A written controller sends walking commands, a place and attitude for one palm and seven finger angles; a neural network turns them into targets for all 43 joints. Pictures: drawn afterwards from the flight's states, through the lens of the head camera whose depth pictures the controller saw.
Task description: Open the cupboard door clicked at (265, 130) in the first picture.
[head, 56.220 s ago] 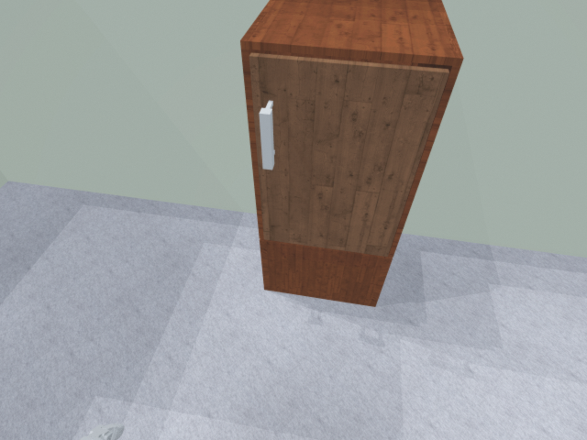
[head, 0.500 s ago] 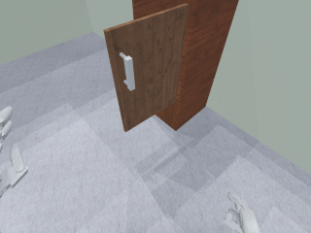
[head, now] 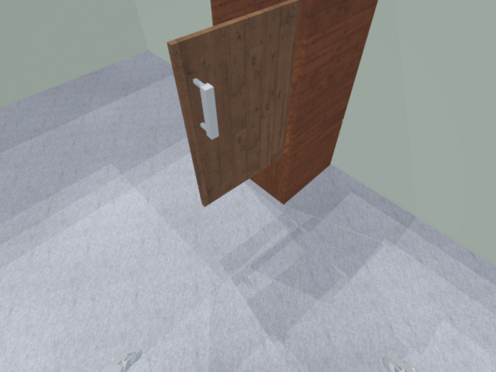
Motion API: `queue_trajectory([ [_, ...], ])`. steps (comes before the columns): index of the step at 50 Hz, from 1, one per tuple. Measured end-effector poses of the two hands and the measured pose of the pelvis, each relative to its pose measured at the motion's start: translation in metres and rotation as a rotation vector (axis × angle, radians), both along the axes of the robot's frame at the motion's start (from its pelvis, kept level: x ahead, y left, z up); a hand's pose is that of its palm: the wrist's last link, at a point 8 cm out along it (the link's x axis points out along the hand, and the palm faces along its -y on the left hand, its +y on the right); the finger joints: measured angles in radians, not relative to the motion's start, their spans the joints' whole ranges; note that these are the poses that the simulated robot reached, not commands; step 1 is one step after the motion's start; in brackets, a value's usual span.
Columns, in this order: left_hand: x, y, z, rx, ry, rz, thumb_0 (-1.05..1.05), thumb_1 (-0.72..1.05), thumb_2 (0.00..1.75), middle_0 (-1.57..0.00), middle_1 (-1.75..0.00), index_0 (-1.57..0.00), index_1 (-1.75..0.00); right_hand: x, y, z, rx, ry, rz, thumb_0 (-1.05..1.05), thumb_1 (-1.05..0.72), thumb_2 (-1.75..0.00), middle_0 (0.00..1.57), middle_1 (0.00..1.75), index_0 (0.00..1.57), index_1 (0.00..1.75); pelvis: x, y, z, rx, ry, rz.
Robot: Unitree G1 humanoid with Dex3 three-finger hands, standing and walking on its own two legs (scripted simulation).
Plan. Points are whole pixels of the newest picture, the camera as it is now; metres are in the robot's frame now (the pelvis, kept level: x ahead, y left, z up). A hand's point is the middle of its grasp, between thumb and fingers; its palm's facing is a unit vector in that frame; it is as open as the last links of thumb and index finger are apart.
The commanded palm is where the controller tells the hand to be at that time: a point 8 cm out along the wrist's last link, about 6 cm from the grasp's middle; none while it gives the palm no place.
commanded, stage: let the arm hang, fingers relaxed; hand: left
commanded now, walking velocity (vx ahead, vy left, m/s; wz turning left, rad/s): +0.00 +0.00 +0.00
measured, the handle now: (205, 109) +0.71 +0.14 +0.01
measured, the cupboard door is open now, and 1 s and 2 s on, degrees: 86 86 86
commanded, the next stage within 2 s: look to check the result in 0.86 s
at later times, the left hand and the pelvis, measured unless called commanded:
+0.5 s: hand out of the picture +0.01 +0.22 -0.15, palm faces +0.01 -0.95 -0.31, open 7.4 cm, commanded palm none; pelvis +0.00 +0.00 +0.01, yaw +0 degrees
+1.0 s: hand out of the picture +0.05 +0.19 -0.15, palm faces +0.01 -0.97 -0.25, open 7.4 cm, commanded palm none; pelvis +0.02 -0.01 +0.02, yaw +1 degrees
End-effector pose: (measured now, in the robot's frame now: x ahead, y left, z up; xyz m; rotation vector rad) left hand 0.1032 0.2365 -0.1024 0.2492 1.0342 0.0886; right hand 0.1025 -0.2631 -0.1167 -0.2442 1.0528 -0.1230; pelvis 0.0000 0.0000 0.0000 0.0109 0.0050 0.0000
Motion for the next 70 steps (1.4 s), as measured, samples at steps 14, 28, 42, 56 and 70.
queue_trajectory([
  [14,-0.110,0.015,-0.022,0.018,0.354,0.142,0.00,0.95,0.90,-0.21,-0.30,-0.20,-0.30,-0.105,0.008,-0.013,0.017,0.362,-0.070,0.01,-0.90,-0.90,0.20,0.30,0.20,0.30,-0.003,-0.005,0.011,-0.014,-0.023,0.016],
  [28,-0.082,0.018,-0.011,0.054,0.296,0.142,0.00,0.91,0.90,-0.20,-0.30,-0.20,-0.30,-0.088,0.027,-0.025,0.087,0.320,-0.072,0.00,-0.90,-0.90,0.20,0.30,0.20,0.30,0.003,-0.004,0.013,-0.005,-0.035,0.007],
  [42,-0.052,-0.009,-0.020,-0.017,0.249,0.110,0.00,0.91,0.90,-0.20,-0.30,-0.20,-0.30,-0.071,0.005,-0.013,0.032,0.291,-0.085,0.00,-0.90,-0.90,0.20,0.30,0.20,0.30,0.011,-0.011,0.015,-0.005,-0.036,0.007],
  [56,-0.054,0.008,-0.014,0.038,0.293,0.134,0.00,0.91,0.90,-0.20,-0.30,-0.20,-0.30,-0.059,-0.008,-0.012,0.012,0.312,-0.079,0.00,-0.90,-0.90,0.20,0.30,0.20,0.30,0.023,-0.015,0.016,-0.007,-0.026,0.012],
  [70,-0.023,0.016,-0.006,0.069,0.239,0.122,0.00,0.91,0.90,-0.20,-0.30,-0.20,-0.30,-0.021,-0.023,-0.008,-0.010,0.249,-0.057,0.00,-0.90,-0.90,0.20,0.30,0.21,0.30,0.034,-0.019,0.017,-0.006,-0.022,0.013],
])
